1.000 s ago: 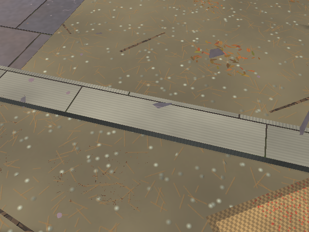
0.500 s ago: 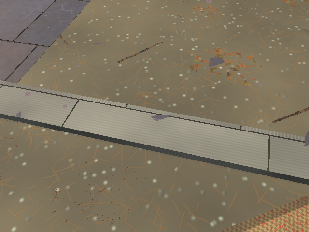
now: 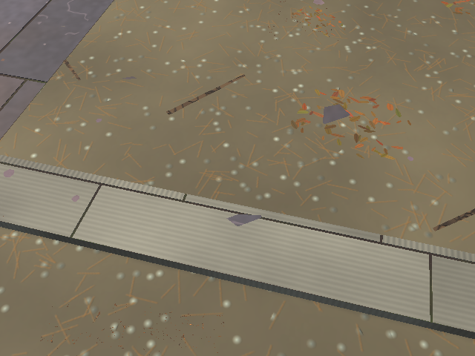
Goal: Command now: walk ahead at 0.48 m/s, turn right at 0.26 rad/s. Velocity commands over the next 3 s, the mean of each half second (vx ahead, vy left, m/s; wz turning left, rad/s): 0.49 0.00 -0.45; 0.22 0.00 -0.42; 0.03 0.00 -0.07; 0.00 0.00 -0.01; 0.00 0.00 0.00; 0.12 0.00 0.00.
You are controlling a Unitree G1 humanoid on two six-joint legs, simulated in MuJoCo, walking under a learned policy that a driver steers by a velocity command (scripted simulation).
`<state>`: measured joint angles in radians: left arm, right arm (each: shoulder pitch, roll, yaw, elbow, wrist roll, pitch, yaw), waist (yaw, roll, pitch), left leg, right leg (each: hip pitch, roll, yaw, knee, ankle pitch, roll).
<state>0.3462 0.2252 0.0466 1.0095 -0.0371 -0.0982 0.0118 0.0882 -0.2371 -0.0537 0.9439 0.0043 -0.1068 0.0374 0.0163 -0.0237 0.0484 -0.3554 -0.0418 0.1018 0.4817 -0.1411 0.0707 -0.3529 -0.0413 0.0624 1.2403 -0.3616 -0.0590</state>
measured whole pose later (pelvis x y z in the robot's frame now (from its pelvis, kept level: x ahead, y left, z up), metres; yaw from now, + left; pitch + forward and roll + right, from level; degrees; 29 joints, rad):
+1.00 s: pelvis +0.49 -0.12 +0.03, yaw -29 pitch +2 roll +2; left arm 0.20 0.29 0.06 0.76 -0.01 0.01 0.02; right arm 0.06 -0.22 -0.04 0.79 -0.02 -0.06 -0.02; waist -0.01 -0.04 0.06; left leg -0.49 -0.02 0.04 0.54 -0.09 0.03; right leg -0.38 0.08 0.13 1.04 -0.51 0.02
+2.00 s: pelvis +0.51 -0.17 +0.02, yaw -29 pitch +0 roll +3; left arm 0.32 0.17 0.02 1.09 0.01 0.01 0.02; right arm 0.11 -0.17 -0.06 1.13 0.00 0.01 -0.07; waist -0.01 -0.04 0.05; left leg -0.34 0.03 0.02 0.64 -0.36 -0.05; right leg -0.14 0.00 0.05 0.36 -0.22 -0.04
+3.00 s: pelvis +0.59 -0.16 +0.02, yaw -28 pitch +2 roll +1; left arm 0.52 0.19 0.05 1.09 -0.01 -0.01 0.04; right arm 0.14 -0.21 -0.05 1.11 0.04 -0.07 -0.02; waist 0.05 -0.04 -0.04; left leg -0.49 0.04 0.09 0.84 -0.47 0.05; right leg -0.06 -0.01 0.06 0.32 -0.30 -0.03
